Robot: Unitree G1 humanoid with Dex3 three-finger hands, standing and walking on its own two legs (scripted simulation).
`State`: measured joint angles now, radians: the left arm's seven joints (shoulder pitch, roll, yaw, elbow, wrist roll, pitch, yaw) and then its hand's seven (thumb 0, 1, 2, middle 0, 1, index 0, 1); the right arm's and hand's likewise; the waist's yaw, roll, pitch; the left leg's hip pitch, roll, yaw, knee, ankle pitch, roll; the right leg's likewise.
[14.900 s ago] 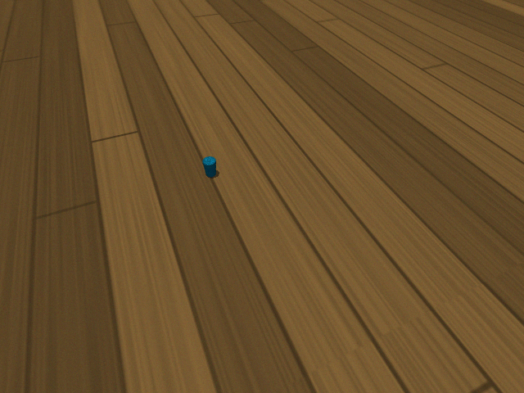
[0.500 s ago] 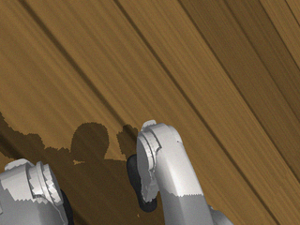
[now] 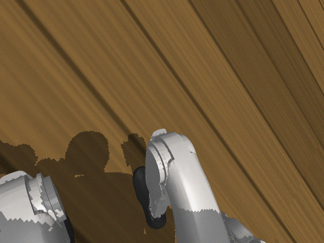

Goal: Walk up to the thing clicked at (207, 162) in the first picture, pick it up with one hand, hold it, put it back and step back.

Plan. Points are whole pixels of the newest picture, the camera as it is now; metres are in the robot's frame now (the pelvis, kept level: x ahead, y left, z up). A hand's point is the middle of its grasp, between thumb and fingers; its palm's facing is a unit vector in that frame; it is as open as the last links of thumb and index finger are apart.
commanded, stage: close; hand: left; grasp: from above
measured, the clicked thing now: out of the picture +0.47 +0.33 -0.25
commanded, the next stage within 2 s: settle in 1.30 s
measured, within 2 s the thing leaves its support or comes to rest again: leaves its support in 1.68 s
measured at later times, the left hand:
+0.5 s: hand out of the picture +0.45 +0.33 -0.22, palm faces -0.46 -0.14 -0.88, open 11.9 cm
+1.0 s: hand out of the picture +0.45 +0.33 -0.22, palm faces -0.45 -0.13 -0.88, open 11.1 cm
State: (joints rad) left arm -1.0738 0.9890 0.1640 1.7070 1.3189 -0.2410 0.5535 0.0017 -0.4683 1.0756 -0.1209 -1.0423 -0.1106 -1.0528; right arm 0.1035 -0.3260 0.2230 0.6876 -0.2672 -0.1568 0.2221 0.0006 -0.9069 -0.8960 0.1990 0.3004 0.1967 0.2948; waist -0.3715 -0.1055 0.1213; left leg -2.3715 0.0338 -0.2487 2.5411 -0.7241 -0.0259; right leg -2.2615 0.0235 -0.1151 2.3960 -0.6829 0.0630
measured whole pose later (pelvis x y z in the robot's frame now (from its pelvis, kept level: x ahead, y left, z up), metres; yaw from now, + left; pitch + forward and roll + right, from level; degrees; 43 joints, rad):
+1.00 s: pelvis +0.00 +0.00 +0.00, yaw +0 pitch +30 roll -12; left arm -1.12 1.01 0.11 1.75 1.30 -0.24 0.55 0.01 -0.12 0.78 -0.55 -0.89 -0.42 -0.86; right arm 0.11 -0.34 0.25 0.66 -0.26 -0.19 0.22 0.00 -0.91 -0.90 0.20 0.30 0.20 0.29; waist -0.38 -0.10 0.13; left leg -2.37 0.03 -0.25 2.53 -0.71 -0.02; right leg -2.25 0.03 -0.12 2.38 -0.67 0.07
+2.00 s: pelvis +0.00 +0.00 +0.02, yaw +2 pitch +34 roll -11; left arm -1.00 0.83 0.08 1.40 1.22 -0.13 0.34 0.01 -0.11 0.91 -0.59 -0.98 -0.48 -0.95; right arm 0.14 -0.31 0.13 0.68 -0.17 -0.09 0.23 0.00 -0.93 -0.90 0.20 0.30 0.20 0.29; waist -0.29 -0.01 0.00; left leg -2.37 0.02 -0.20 2.45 -0.70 -0.02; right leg -2.26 0.00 -0.08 2.34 -0.68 0.05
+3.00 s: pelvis -0.01 +0.00 +0.13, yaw +8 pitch +35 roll -7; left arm -0.75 0.67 0.01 0.94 1.07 -0.12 0.05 0.03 -0.02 0.77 -0.59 -0.99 -0.55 -0.97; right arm 0.18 -0.27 0.01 0.64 -0.03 0.06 0.07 0.00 -0.93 -0.90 0.20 0.30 0.20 0.29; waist -0.15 0.05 -0.15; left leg -2.06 0.03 -0.10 2.09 -0.64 0.00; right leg -1.99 -0.03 -0.03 2.02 -0.64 0.05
